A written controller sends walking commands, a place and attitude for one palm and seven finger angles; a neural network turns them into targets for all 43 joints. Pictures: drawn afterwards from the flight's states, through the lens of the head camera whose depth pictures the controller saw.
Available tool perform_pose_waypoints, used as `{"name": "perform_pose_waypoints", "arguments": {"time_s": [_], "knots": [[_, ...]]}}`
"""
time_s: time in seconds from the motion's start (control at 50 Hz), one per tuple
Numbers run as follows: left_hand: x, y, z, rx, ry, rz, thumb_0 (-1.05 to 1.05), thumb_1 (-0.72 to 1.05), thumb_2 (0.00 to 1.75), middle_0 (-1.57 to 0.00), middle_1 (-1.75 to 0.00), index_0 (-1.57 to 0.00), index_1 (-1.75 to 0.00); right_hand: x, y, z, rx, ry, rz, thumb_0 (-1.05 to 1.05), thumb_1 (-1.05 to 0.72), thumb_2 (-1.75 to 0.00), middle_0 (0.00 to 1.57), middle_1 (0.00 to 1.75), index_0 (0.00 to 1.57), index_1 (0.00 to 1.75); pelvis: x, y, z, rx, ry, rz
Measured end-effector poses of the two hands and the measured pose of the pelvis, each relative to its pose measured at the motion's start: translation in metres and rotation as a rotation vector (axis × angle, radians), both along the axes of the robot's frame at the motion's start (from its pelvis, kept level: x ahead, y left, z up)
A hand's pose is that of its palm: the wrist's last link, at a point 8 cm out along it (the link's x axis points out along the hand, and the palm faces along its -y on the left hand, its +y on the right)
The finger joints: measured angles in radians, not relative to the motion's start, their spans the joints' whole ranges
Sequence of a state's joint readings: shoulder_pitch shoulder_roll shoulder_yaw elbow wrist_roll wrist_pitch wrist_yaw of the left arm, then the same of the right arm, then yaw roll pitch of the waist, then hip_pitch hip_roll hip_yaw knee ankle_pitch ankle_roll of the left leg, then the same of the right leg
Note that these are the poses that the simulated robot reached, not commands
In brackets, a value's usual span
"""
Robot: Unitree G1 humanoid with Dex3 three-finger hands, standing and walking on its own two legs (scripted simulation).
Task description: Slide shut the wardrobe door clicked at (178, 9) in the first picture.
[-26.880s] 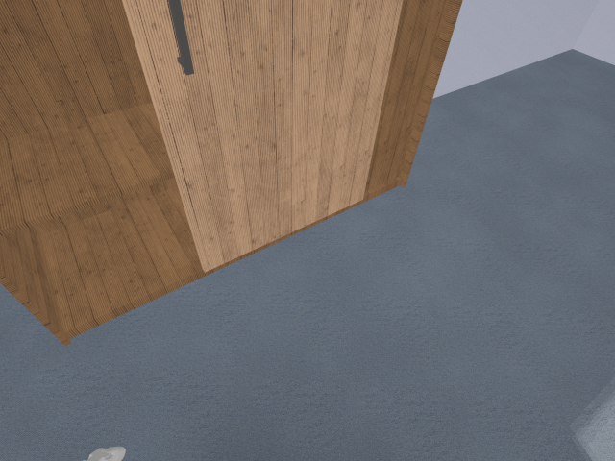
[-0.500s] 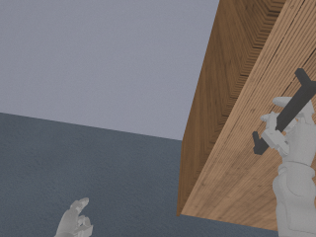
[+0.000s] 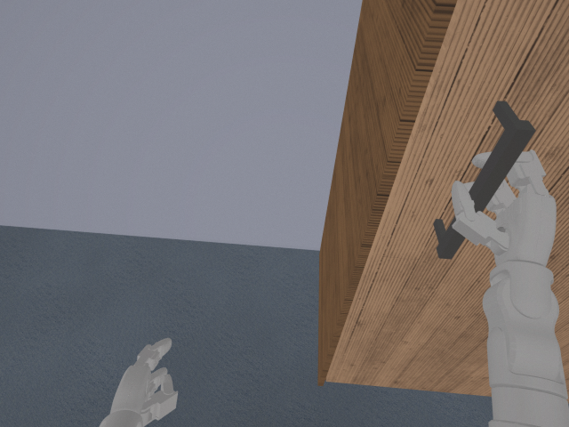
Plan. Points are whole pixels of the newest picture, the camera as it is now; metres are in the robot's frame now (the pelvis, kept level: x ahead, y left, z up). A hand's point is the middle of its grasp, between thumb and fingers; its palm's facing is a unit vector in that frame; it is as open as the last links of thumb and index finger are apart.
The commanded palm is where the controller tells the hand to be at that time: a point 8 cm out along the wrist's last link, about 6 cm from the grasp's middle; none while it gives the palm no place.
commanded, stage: loosen the grip on the handle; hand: right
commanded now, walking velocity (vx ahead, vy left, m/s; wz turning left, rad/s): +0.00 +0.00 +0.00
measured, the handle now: (470, 189) +0.37 -0.23 +0.18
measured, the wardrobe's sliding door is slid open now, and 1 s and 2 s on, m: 0.00 0.00 0.00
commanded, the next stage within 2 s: slip the hand off the handle in 0.44 s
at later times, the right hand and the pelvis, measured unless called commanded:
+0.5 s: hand (465, 219) +0.33 -0.22 +0.17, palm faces +0.35 +0.93 -0.11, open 14.5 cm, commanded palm +0.28 -0.26 +0.17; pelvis +0.01 +0.01 -0.01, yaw +0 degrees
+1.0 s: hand (512, 225) +0.32 -0.28 +0.16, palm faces +0.41 +0.90 -0.14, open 14.7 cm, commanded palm +0.28 -0.32 +0.16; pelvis +0.02 +0.01 -0.01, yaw +0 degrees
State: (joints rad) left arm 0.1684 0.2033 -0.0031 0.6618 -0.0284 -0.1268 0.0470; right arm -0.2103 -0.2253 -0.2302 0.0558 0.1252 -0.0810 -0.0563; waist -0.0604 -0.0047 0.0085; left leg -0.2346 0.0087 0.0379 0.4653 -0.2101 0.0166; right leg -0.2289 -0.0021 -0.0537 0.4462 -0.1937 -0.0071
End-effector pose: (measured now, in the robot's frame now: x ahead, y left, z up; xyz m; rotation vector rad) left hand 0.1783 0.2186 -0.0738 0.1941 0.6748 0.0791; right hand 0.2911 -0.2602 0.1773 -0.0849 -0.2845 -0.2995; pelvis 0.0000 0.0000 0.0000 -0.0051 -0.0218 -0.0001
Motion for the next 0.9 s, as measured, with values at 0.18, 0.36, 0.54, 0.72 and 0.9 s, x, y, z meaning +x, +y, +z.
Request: {"name": "perform_pose_waypoints", "arguments": {"time_s": [0.18,0.36,0.54,0.72,0.9], "knots": [[-0.011,0.002,0.001,-0.01,-0.079,-0.019,0.01,0.9,0.9,-0.2,-0.3,-0.2,-0.3,-0.008,0.009,-0.003,-0.066,-0.015,-0.117,-0.01,0.08,-0.44,0.46,1.38,0.26,1.32,-0.007,0.005,-0.008,-0.004,-0.021,-0.009],[-0.027,0.021,-0.013,0.033,0.01,0.03,0.01,0.9,0.9,-0.2,-0.3,-0.2,-0.3,0.002,0.009,-0.008,-0.11,-0.022,-0.033,-0.01,0.46,-0.24,0.38,1.29,0.27,1.26,0.003,0.008,-0.009,0.005,-0.005,0.001],[-0.016,0.028,-0.018,0.041,0.04,0.042,0.01,0.91,0.9,-0.2,-0.3,-0.2,-0.3,-0.003,-0.005,-0.013,-0.08,-0.01,-0.063,-0.01,0.54,-0.2,0.37,1.23,0.26,1.18,0.016,0.007,-0.01,0.004,0.029,0.007],[0.004,0.019,-0.017,0.036,0.019,0.025,0.01,0.91,0.9,-0.2,-0.3,-0.2,-0.3,-0.005,-0.014,-0.016,-0.101,-0.008,-0.055,-0.01,0.55,-0.2,0.36,1.21,0.25,1.16,0.019,0.006,-0.012,0.007,0.043,-0.004],[0.007,0.013,-0.017,0.022,0.01,0.032,0.01,0.9,0.9,-0.2,-0.3,-0.2,-0.3,-0.004,-0.034,-0.014,-0.097,0.007,-0.067,-0.01,0.55,-0.2,0.41,1.23,0.25,1.15,0.019,0.006,-0.013,0.009,0.047,-0.003]]}}
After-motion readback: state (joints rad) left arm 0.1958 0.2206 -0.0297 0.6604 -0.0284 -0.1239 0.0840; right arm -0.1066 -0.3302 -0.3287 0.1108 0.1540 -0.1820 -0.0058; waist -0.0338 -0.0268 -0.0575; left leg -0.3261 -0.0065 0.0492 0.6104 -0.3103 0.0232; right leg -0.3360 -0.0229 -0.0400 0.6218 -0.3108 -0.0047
